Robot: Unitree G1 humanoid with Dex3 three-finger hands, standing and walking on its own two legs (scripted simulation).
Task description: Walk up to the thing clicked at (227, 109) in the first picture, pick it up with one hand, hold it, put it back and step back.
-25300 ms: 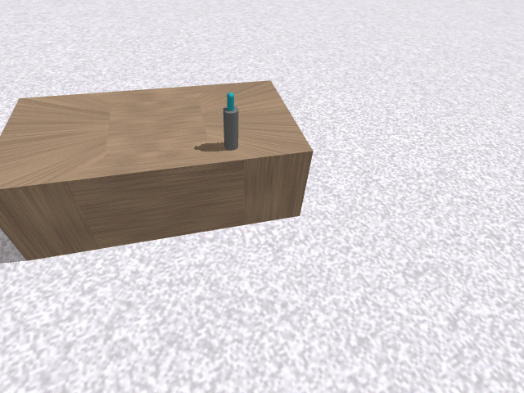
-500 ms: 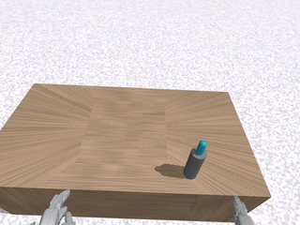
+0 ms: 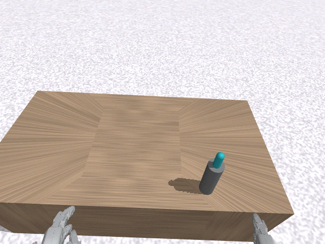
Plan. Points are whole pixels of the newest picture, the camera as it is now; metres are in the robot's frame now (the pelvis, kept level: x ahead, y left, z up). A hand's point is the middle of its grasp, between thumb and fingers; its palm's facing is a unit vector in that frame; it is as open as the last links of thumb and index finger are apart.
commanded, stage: home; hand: right
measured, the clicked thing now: (212, 172) +0.44 -0.19 -0.18
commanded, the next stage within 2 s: stand in 0.10 s
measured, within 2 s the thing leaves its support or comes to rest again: neither
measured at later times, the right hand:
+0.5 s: hand out of the picture +0.09 -0.24 -0.11, palm faces -0.02 +0.93 -0.36, open 13.2 cm
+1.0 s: hand out of the picture +0.06 -0.23 -0.10, palm faces +0.00 +0.93 -0.36, open 7.4 cm
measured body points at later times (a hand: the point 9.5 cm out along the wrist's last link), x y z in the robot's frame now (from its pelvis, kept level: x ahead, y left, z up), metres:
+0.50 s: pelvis +0.01 +0.00 +0.03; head +0.01 +0.00 +0.48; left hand +0.10 +0.30 -0.09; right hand +0.09 -0.29 -0.09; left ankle +0.03 +0.12 -0.69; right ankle +0.01 -0.12 -0.69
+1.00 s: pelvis +0.00 +0.01 +0.05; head -0.01 +0.02 +0.50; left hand +0.07 +0.30 -0.09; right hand +0.06 -0.28 -0.08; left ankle +0.03 +0.12 -0.69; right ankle +0.01 -0.12 -0.69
